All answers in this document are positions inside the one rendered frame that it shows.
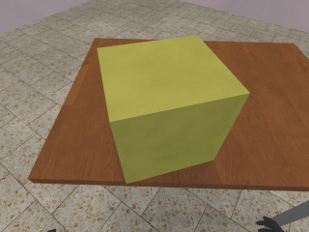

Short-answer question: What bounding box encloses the robot right hand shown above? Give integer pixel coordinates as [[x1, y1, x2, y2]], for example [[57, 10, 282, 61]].
[[256, 216, 284, 232]]

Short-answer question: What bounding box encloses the table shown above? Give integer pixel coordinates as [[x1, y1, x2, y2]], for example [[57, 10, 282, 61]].
[[27, 38, 309, 230]]

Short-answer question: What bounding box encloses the carton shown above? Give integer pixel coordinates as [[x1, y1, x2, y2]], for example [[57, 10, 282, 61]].
[[97, 35, 250, 184]]

